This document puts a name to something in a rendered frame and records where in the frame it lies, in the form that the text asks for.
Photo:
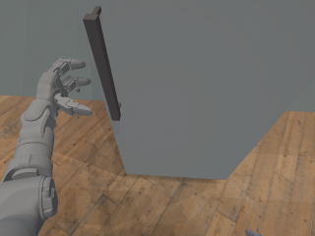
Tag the handle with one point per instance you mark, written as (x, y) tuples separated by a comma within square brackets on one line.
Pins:
[(97, 43)]

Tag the left robot upper arm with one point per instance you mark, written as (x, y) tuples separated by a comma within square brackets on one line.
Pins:
[(25, 204)]

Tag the fridge door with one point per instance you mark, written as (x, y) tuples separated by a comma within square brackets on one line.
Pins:
[(201, 82)]

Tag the robot left forearm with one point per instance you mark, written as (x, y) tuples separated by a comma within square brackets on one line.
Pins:
[(34, 148)]

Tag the robot left hand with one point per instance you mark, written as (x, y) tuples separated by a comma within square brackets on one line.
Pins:
[(49, 86)]

